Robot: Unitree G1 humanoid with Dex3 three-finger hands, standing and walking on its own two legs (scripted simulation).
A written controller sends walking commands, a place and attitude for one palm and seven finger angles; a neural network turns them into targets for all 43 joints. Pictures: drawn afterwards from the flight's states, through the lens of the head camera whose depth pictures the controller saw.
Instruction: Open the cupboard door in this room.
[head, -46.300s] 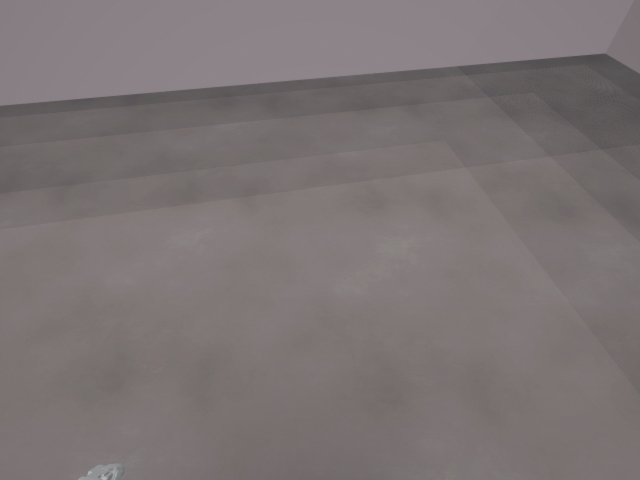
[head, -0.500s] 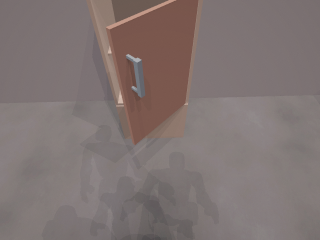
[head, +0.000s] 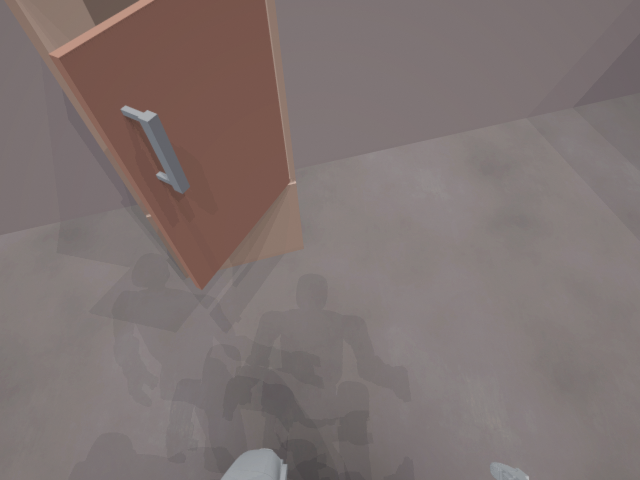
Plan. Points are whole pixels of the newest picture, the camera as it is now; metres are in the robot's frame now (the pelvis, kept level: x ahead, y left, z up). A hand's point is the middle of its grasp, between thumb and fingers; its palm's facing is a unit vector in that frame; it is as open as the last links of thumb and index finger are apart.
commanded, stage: walk to a spot facing it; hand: left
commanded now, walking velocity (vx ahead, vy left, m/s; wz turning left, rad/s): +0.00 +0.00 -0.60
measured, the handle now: (157, 151) +0.54 +0.30 +0.05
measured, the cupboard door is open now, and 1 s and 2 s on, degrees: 45 45 45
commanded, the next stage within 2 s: none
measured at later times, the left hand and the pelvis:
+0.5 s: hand (199, 447) +0.17 +0.20 -0.17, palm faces -0.28 -0.92 -0.26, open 7.4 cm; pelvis +0.00 +0.01 -0.01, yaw -17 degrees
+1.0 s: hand (273, 395) +0.24 +0.10 -0.16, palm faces -0.60 -0.78 -0.17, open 7.4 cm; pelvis +0.04 +0.00 +0.00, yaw -37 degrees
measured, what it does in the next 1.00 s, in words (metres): steps on the spot, turning right: left foot, then right foot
